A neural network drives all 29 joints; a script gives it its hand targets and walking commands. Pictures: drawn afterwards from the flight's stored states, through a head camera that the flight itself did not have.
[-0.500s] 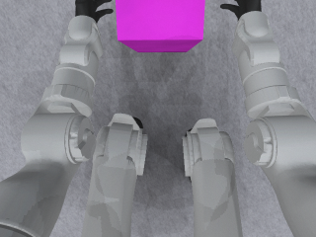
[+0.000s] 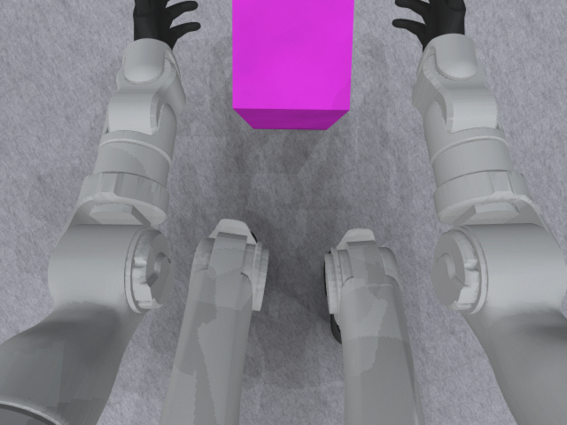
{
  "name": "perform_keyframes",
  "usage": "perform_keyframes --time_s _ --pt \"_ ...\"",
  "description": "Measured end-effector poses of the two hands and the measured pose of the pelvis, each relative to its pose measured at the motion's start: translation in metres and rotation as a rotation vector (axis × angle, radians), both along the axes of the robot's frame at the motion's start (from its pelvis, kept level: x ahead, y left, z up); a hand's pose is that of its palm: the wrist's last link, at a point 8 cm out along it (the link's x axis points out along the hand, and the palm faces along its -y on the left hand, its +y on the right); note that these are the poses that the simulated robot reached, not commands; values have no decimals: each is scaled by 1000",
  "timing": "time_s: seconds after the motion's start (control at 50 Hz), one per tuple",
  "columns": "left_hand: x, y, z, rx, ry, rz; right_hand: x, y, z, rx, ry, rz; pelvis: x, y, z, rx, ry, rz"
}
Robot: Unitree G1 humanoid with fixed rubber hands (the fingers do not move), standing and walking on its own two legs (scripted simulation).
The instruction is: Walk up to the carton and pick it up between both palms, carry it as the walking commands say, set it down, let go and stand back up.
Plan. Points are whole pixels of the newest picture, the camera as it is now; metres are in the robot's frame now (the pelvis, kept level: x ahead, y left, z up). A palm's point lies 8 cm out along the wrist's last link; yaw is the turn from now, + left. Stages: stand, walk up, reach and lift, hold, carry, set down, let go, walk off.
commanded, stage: set down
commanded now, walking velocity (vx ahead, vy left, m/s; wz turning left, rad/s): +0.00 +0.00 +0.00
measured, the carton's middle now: (291, 63) +0.55 +0.02 -0.31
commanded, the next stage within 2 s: let go in 0.90 s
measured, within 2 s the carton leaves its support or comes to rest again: neither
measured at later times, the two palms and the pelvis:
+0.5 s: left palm out of the picture +0.52 +0.18 +0.01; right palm out of the picture +0.55 -0.14 +0.02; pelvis +0.02 +0.00 +0.13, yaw +0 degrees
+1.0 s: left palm out of the picture +0.52 +0.18 +0.12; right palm out of the picture +0.54 -0.14 +0.13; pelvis +0.05 +0.00 +0.24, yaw +0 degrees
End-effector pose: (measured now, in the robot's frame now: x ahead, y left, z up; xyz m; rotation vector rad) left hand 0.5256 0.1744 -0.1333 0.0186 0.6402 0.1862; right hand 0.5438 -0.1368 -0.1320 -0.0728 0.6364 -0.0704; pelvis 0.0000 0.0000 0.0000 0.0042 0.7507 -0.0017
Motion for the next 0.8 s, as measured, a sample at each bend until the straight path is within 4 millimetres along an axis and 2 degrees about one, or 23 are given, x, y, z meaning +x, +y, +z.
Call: perform_keyframes --time_s 0.38,0.64,0.8 --pt "0 2 109 12 -20 -3 3 -6 112 -10 -13 -14 15 2 96 -10 55 6" --pt "-3 3 191 18 -19 -14 1 -8 195 -17 -18 -5 25 2 171 -14 33 9" --pt "-3 4 238 23 -22 -18 -1 -7 240 -12 -22 -2 34 3 213 -11 14 7"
